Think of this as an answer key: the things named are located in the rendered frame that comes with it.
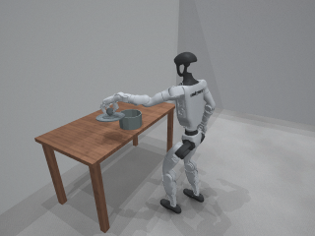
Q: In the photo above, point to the lid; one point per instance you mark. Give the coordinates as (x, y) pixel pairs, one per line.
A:
(110, 118)

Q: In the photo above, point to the right robot upper arm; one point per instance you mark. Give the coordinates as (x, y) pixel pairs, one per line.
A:
(210, 105)

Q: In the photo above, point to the pot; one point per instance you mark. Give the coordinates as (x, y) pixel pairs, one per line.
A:
(132, 119)

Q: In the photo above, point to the table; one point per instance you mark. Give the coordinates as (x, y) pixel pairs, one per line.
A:
(91, 142)

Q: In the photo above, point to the robot right thigh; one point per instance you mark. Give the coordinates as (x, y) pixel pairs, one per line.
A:
(189, 164)

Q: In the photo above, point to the left robot hand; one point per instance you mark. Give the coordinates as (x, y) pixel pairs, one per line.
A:
(106, 102)

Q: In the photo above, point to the left robot forearm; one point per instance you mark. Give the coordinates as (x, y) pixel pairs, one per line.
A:
(131, 98)

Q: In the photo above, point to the knob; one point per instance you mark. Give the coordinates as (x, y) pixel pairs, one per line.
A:
(109, 111)

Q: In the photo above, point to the right robot hand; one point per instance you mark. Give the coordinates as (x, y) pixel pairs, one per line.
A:
(202, 128)

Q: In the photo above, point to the left robot upper arm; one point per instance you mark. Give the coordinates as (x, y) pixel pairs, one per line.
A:
(170, 94)

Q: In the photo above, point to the right robot forearm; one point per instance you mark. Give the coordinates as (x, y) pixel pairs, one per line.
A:
(206, 116)

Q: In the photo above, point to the robot left shin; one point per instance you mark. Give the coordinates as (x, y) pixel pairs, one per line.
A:
(170, 188)

